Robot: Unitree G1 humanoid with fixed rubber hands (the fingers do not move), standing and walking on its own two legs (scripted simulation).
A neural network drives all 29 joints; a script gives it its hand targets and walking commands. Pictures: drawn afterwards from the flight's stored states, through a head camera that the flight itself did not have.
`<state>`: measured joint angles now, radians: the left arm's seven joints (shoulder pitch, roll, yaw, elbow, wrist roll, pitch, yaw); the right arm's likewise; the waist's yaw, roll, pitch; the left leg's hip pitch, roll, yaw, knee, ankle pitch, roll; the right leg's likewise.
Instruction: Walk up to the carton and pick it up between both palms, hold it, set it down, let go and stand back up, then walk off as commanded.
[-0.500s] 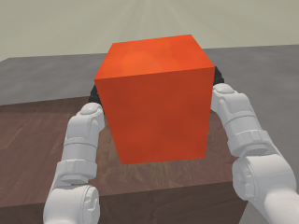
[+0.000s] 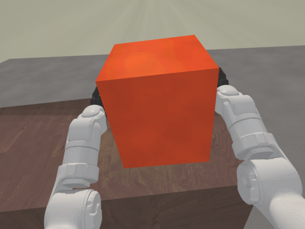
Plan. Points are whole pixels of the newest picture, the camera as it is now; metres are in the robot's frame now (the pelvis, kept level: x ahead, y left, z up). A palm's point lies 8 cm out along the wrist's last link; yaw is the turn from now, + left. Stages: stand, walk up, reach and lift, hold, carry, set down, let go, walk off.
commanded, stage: hold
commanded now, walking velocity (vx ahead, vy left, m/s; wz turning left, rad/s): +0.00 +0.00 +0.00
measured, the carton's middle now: (159, 100) +0.41 -0.02 +0.21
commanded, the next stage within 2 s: none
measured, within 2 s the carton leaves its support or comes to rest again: neither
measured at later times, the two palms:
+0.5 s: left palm (98, 110) +0.37 +0.15 +0.22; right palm (220, 91) +0.39 -0.17 +0.24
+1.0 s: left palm (98, 110) +0.38 +0.15 +0.22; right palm (220, 90) +0.39 -0.17 +0.24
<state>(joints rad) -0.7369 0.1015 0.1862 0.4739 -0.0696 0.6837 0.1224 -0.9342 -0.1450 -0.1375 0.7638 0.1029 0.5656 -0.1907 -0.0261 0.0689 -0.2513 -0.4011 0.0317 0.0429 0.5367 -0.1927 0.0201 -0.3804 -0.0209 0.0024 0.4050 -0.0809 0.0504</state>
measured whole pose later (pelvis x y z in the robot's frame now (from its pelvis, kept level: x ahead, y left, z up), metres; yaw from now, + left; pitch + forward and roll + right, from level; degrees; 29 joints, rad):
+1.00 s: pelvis +0.00 +0.00 +0.00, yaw +0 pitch +3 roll -2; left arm -0.74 0.10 0.19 0.47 -0.07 0.69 0.12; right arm -0.95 -0.14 -0.14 0.78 0.10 0.57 -0.19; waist -0.03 0.07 -0.25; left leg -0.40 0.03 0.04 0.54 -0.19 0.02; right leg -0.38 -0.02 0.00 0.40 -0.08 0.05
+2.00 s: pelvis +0.00 +0.00 +0.00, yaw +0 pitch +3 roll -2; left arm -0.74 0.10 0.19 0.47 -0.07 0.69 0.12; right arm -0.95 -0.14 -0.14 0.78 0.10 0.57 -0.19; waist -0.03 0.07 -0.25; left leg -0.40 0.03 0.04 0.54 -0.20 0.02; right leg -0.38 -0.02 0.00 0.40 -0.08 0.05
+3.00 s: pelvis +0.00 +0.00 +0.00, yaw +0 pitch +4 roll -2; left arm -0.74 0.10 0.19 0.47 -0.07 0.69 0.13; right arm -0.95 -0.14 -0.14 0.78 0.10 0.57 -0.19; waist -0.03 0.07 -0.25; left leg -0.40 0.03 0.04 0.53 -0.20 0.02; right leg -0.38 -0.02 0.00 0.40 -0.09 0.05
